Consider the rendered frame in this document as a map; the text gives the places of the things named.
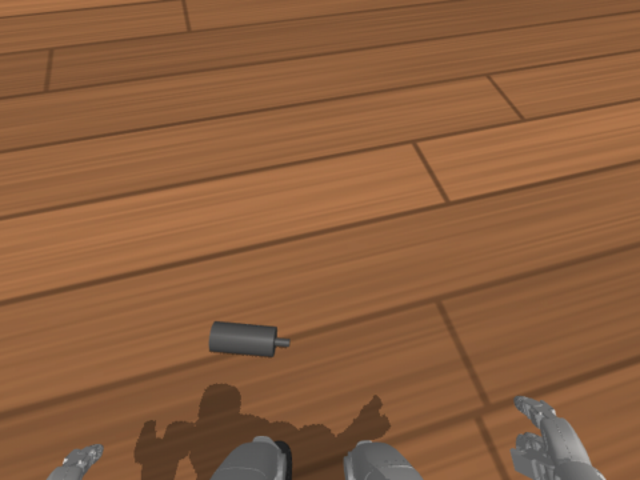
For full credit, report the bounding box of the right robot arm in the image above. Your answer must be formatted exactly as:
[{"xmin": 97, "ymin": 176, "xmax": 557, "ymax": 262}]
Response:
[{"xmin": 553, "ymin": 461, "xmax": 606, "ymax": 480}]

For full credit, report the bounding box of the left robot hand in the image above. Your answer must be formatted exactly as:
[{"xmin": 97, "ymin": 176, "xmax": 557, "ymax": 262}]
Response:
[{"xmin": 46, "ymin": 444, "xmax": 104, "ymax": 480}]

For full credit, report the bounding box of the left robot foot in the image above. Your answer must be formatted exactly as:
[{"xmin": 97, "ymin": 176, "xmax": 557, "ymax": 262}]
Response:
[{"xmin": 274, "ymin": 441, "xmax": 292, "ymax": 480}]

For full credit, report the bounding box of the bottle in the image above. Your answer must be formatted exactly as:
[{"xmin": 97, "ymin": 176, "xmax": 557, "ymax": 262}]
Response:
[{"xmin": 209, "ymin": 321, "xmax": 290, "ymax": 357}]

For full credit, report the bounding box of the right robot hand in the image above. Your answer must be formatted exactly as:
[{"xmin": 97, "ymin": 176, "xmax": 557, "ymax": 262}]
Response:
[{"xmin": 510, "ymin": 396, "xmax": 592, "ymax": 480}]

